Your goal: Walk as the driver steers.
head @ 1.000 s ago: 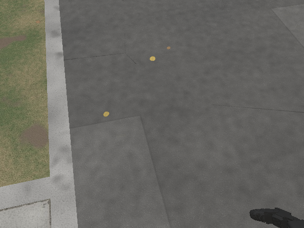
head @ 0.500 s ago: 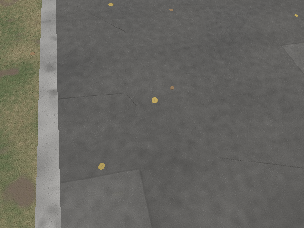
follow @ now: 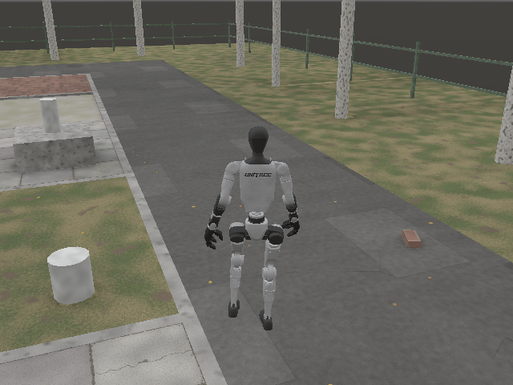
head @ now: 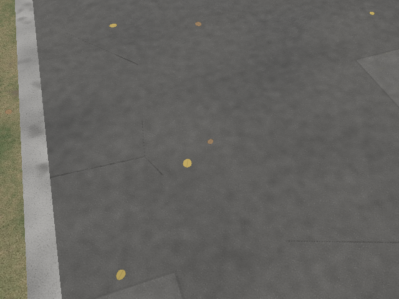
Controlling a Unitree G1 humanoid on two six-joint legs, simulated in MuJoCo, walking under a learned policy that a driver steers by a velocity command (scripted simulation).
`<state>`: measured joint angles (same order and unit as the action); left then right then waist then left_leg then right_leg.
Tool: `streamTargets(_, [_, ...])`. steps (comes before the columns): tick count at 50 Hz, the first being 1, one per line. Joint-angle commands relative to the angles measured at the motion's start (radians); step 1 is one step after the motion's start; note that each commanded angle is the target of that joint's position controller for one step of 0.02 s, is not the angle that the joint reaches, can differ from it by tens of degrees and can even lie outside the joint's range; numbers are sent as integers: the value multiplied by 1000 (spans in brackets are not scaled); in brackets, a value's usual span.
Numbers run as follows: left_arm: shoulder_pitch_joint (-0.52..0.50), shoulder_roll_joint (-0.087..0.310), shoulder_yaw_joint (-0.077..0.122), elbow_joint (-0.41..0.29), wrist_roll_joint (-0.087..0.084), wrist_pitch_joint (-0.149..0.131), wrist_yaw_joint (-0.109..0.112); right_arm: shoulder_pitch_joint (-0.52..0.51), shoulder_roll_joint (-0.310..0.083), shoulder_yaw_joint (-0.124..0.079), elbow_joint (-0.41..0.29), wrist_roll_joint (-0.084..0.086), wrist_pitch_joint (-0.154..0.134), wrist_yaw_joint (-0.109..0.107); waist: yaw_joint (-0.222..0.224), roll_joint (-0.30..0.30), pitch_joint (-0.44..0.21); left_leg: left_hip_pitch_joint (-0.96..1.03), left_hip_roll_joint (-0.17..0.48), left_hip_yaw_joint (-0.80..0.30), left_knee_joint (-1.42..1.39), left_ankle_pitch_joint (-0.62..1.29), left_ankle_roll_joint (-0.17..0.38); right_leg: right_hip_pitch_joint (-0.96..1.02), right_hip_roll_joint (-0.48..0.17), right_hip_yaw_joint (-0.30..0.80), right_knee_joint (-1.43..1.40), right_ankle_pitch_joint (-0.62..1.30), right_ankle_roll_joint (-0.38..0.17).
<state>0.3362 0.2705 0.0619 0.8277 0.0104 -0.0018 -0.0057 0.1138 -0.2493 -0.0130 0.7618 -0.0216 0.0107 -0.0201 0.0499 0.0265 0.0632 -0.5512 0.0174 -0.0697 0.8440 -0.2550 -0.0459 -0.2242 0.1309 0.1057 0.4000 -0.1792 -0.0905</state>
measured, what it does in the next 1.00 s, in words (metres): steps on the spot, turning right: left foot, then right foot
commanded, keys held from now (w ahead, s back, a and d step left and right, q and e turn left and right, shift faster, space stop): e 0.84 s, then no key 0.16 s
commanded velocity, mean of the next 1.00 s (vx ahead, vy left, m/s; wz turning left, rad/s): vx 0.02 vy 0.00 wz -0.55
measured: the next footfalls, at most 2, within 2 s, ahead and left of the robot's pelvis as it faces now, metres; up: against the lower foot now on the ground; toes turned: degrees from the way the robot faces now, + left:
left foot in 0.14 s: +0.11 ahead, +0.12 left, +0.00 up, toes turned -9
right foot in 0.60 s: +0.00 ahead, -0.08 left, +0.00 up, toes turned -23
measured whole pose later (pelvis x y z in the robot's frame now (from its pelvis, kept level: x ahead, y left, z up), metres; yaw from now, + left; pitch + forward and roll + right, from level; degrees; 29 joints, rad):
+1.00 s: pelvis +0.00 +0.01 +0.00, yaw -34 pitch +1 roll +1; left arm 0.24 0.29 0.05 0.71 0.02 0.04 0.00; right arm 0.19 -0.30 -0.05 0.73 -0.01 0.06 -0.01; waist 0.02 0.01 0.06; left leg -0.41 -0.01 -0.04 0.82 -0.40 -0.03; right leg -0.23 0.12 0.15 0.43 -0.19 -0.08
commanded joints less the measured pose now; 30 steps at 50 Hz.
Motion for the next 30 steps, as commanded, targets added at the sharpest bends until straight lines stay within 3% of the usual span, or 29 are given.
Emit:
streamTargets(1, [22,172,48,-66,9,11,9,3,-98,-23,-66,10,-10,-12,-14,-138,-105,64,-34,11,-53,-53,5,74,-274,258,-9,496,-133])
streamTargets(4, [-21,177,54,-88,10,26,11,40,-104,-21,-68,23,-25,-21,-31,-158,-94,161,-57,-2,-216,-97,28,78,-264,339,38,482,-109])
streamTargets(5, [-57,175,54,-99,2,30,12,83,-103,-21,-60,23,-32,-24,-61,-155,-88,241,-59,3,-346,-44,38,48,-239,349,62,424,-77])
streamTargets(6, [-89,162,50,-114,-9,31,14,131,-115,-25,-51,13,-42,-31,-87,-132,-89,358,-21,-23,-493,63,53,-18,-199,343,109,307,-29])
streamTargets(7, [-48,92,32,-131,-16,29,15,142,-186,-38,-60,-3,-48,-42,-57,36,-126,468,194,-198,-569,145,104,-100,-119,229,274,17,28])
streamTargets(8, [27,69,28,-149,-18,33,22,85,-274,-55,-79,0,-33,-37,-2,255,-120,513,408,-455,-571,490,247,-285,64,14,435,-473,66])
streamTargets(9, [34,155,45,-118,20,41,26,130,-218,-52,-75,11,-23,-30,-28,141,-146,495,425,-427,-533,591,321,-288,-14,-25,647,-492,81])
streamTargets(10, [7,168,54,-106,20,45,20,111,-154,-33,-84,13,-21,-28,-20,62,-122,454,361,-318,-523,593,307,-279,-38,-13,711,-423,89])
streamTargets(11, [-5,160,56,-100,16,53,12,61,-126,-25,-94,9,-17,-27,-3,41,-91,416,291,-207,-527,551,269,-269,-61,-17,741,-358,105])
streamTargets(13, [-17,148,51,-106,9,69,-11,35,-134,-28,-105,-1,-15,-31,-4,126,-92,420,210,-78,-519,576,231,-276,-63,-47,781,-278,134])
streamTargets(14, [-29,145,48,-110,2,74,-18,50,-138,-31,-103,-5,-14,-30,-14,130,-99,429,198,-46,-515,584,230,-277,-61,-57,779,-258,144])
streamTargets(16, [-71,137,43,-128,-4,79,-25,87,-145,-38,-97,-4,-15,-27,-38,126,-108,470,215,-29,-515,558,244,-295,-67,-67,740,-246,155])
streamTargets(19, [-121,121,33,-152,1,87,-33,128,-164,-50,-84,-4,-15,-23,-64,132,-105,502,252,-21,-519,485,262,-296,-94,-81,639,-255,154])
streamTargets(24, [-165,99,16,-185,-6,87,-44,115,-196,-67,-84,-13,-11,-2,-75,159,-106,426,270,47,-500,393,246,-137,-116,-148,413,-278,116])
streamTargets(27, [-157,102,15,-197,-11,78,-44,116,-218,-79,-79,-8,-2,6,-68,165,-115,413,286,65,-447,375,223,-63,-108,-182,271,-255,86])
streamTargets(29, [-97,102,16,-178,1,60,-33,112,-216,-82,-71,6,6,8,-24,95,-119,325,257,130,-327,263,140,86,-91,-173,29,-82,57])
streamTargets(30, [-75,168,30,-175,16,45,-20,154,-175,-75,-69,1,12,13,-24,-101,-101,187,183,211,-131,56,66,165,-223,52,-122,-55,28])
